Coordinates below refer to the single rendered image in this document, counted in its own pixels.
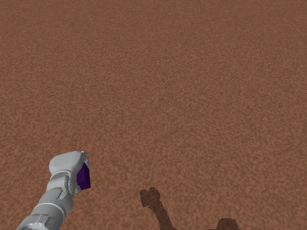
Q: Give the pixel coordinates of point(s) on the cube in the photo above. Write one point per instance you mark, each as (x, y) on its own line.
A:
(83, 177)

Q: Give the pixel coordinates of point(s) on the left robot hand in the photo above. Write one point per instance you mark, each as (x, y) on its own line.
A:
(71, 161)

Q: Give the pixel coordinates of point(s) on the left robot arm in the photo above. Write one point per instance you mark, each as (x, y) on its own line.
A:
(54, 204)

